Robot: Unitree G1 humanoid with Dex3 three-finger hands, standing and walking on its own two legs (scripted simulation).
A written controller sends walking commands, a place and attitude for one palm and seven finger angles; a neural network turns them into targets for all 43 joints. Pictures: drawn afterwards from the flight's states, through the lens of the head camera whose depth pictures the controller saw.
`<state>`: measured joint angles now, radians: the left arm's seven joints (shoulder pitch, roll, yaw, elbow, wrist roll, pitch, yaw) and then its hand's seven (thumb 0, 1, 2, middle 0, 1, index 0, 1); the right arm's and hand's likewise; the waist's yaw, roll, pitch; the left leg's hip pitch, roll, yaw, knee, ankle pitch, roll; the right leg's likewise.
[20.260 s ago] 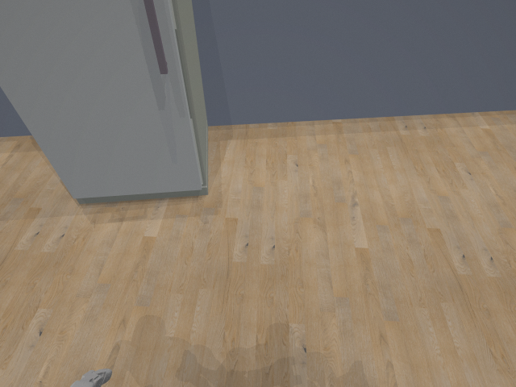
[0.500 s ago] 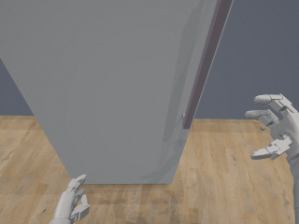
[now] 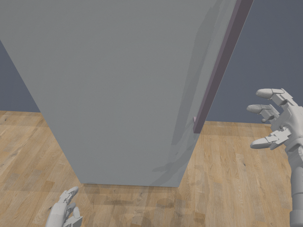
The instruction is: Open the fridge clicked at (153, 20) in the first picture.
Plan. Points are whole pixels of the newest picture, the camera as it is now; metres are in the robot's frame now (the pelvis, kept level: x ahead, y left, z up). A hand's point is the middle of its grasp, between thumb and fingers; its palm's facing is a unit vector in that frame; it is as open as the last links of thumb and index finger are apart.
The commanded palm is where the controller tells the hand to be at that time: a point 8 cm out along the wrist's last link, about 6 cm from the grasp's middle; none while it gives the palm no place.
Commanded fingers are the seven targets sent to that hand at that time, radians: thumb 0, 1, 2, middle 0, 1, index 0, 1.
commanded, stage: move the hooked fingers beside the handle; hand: right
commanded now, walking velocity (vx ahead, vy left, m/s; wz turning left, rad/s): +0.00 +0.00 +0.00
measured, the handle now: (216, 66) +0.47 -0.13 +0.22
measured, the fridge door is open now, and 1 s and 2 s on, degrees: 0 0 0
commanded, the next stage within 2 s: none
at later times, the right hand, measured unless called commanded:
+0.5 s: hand (243, 107) +0.40 -0.21 +0.15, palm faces +0.00 +1.00 +0.00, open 14.0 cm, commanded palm +0.37 -0.26 +0.16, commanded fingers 0.00 0.50 -0.30 0.30 1.20 0.30 1.20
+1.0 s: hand (238, 100) +0.42 -0.21 +0.15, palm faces +0.01 +1.00 +0.01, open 14.0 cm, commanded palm +0.39 -0.26 +0.15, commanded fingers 0.00 0.50 -0.30 0.30 1.20 0.30 1.20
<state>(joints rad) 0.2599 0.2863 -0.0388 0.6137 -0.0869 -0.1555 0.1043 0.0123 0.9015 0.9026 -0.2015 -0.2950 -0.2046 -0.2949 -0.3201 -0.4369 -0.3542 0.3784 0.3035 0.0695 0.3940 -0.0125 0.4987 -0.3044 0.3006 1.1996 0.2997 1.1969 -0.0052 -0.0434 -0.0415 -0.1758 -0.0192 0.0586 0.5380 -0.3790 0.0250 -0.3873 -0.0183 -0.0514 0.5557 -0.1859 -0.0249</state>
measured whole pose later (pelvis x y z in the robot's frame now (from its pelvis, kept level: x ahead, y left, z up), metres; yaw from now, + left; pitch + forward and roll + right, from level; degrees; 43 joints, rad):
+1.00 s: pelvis +0.01 +0.00 +0.00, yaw +2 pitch +4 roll +0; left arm 0.35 0.27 -0.02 0.65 -0.07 -0.05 0.07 0.01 0.90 0.90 -0.20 -0.29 -0.21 -0.29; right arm -0.55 -0.43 -0.34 0.69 0.23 -0.04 0.28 -0.01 0.50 -0.30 0.30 1.20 0.30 1.20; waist 0.05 -0.03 -0.07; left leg -0.25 -0.03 0.03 0.58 -0.40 0.03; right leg -0.45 -0.03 -0.08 0.60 -0.22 -0.02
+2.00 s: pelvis +0.00 -0.01 +0.00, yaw +1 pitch +4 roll +1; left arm 0.34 0.28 -0.01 0.64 -0.08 -0.05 0.07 0.01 0.90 0.90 -0.20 -0.29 -0.20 -0.29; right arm -0.57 -0.41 -0.28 0.69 0.23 -0.01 0.27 -0.01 0.50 -0.30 0.30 1.20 0.30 1.20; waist 0.05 -0.04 -0.06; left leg -0.27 -0.02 0.04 0.59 -0.40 0.02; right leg -0.48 -0.03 -0.06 0.61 -0.21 -0.03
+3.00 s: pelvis +0.01 +0.01 +0.00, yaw +1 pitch +3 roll +0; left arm 0.30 0.27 -0.02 0.65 -0.07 -0.03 0.07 0.01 0.90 0.90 -0.20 -0.29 -0.20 -0.29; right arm -0.54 -0.34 -0.24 0.59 0.23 0.00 0.19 -0.01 0.50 -0.30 0.30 1.20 0.30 1.20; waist 0.03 -0.04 -0.06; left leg -0.22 -0.04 0.05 0.58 -0.40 0.04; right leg -0.43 -0.03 -0.05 0.59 -0.21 -0.01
